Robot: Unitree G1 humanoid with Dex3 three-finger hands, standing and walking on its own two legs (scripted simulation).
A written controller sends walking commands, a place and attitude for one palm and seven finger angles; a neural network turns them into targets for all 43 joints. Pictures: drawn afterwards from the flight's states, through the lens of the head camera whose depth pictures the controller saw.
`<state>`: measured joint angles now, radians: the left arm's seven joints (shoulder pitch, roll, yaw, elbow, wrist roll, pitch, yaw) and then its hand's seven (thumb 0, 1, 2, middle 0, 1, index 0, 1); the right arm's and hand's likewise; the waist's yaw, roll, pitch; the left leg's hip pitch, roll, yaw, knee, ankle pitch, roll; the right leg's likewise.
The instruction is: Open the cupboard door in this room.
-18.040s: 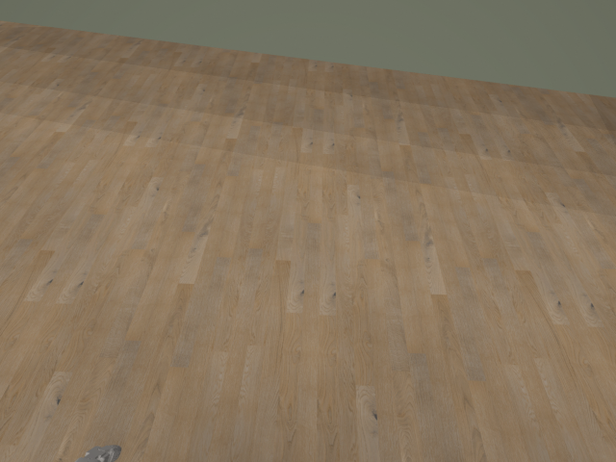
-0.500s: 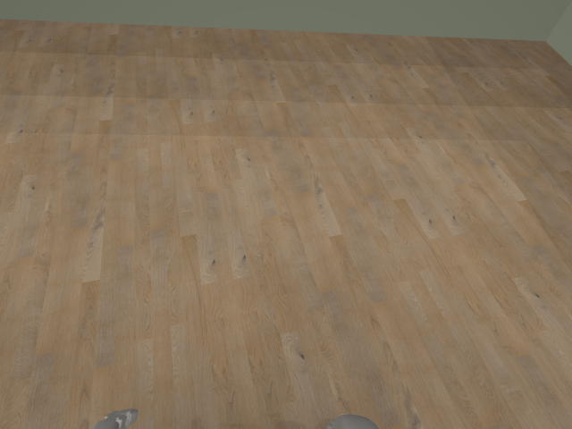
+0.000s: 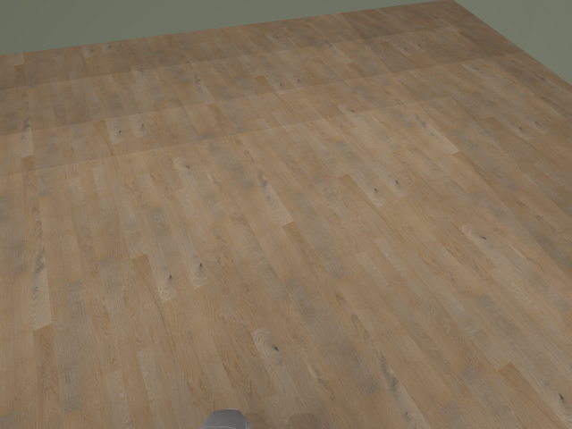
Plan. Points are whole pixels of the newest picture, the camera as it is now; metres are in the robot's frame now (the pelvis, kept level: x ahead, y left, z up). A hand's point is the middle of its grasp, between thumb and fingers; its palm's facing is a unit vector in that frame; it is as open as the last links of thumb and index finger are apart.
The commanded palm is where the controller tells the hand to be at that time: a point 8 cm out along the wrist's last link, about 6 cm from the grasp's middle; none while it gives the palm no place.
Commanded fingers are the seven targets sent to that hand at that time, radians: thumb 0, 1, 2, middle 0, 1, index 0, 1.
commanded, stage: turn or walk to find it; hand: left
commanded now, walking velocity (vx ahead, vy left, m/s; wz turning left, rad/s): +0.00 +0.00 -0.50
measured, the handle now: out of the picture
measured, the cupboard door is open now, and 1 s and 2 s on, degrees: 0 0 0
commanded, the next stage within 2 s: none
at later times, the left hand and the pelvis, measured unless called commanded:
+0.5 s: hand out of the picture +0.12 +0.21 -0.16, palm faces -0.25 -0.94 -0.23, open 7.4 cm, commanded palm none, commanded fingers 0.00 0.90 0.90 -0.20 -0.30 -0.20 -0.30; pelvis -0.02 +0.03 +0.00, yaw -17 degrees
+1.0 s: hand out of the picture +0.13 +0.13 -0.16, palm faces -0.47 -0.85 -0.23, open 7.4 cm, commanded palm none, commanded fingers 0.00 0.90 0.90 -0.20 -0.30 -0.20 -0.30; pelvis -0.04 +0.00 +0.00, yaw -30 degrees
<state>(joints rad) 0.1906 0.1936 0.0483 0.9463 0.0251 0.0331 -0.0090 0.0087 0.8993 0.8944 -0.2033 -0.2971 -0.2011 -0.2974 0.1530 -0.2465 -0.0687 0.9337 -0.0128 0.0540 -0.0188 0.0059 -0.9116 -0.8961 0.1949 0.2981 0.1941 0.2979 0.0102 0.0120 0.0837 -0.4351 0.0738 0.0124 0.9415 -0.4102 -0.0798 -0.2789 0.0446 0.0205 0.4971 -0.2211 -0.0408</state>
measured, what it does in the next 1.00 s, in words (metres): steps on the spot, turning right: left foot, then right foot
